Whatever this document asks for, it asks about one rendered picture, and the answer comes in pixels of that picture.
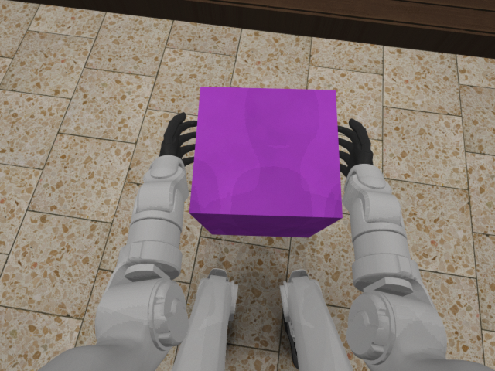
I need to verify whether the robot right upper arm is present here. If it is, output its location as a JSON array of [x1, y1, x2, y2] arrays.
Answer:
[[346, 291, 495, 371]]

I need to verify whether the robot left upper arm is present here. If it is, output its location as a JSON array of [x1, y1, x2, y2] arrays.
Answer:
[[37, 277, 189, 371]]

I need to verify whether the left robot hand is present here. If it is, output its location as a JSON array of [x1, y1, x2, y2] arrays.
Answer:
[[159, 112, 197, 167]]

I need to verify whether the right robot forearm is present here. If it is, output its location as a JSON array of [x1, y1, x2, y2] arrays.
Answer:
[[342, 164, 447, 349]]

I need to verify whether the left robot shin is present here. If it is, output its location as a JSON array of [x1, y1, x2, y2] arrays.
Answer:
[[196, 268, 228, 294]]

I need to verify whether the right robot hand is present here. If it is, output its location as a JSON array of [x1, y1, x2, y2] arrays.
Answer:
[[337, 118, 374, 178]]

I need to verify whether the left robot forearm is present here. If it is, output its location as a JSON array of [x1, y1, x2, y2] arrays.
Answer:
[[95, 155, 189, 338]]

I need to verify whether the carton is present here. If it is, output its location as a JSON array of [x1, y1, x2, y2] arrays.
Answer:
[[189, 87, 343, 237]]

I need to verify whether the robot left thigh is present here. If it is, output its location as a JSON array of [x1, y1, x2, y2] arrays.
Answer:
[[172, 275, 238, 371]]

